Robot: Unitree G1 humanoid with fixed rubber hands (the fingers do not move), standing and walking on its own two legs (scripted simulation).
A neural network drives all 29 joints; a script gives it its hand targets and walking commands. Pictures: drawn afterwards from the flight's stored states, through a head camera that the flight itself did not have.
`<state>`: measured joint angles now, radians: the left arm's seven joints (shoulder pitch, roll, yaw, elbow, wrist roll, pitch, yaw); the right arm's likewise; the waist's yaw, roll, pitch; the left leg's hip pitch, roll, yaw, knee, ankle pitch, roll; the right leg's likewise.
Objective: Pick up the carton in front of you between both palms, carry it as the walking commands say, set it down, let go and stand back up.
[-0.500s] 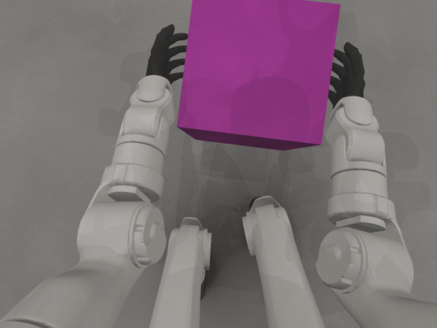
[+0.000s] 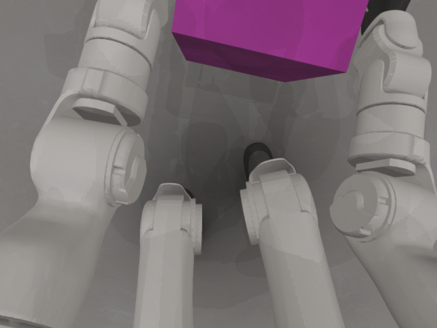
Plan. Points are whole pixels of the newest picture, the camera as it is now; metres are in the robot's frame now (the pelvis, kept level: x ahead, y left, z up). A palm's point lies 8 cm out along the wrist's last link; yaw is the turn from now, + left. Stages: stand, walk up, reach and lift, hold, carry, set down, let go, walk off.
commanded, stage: set down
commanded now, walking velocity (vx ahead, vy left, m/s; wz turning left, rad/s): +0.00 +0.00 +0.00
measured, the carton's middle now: out of the picture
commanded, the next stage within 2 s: none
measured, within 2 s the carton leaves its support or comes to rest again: rests again in 0.72 s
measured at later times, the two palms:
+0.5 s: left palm out of the picture +0.59 -0.01 -0.21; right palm (366, 13) +0.48 -0.29 -0.20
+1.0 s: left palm out of the picture +0.59 -0.01 -0.23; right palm (366, 17) +0.48 -0.30 -0.22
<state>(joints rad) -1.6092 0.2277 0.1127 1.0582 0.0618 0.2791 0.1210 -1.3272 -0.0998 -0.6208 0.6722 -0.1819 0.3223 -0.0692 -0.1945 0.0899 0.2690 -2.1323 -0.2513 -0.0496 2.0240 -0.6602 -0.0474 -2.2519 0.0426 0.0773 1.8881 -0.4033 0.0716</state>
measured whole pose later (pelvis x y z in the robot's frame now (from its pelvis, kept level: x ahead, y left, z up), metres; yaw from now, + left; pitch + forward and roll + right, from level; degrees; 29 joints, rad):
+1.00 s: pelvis +0.00 +0.00 -0.04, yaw -1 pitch +39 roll -5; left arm -1.73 0.28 0.03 1.18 0.10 0.22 0.03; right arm -1.46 -0.23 -0.64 0.98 -0.11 0.22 0.02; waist -0.22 0.03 0.45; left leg -2.19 -0.17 -0.04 2.21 -0.69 0.01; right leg -2.26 -0.04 -0.02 2.04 -0.46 0.04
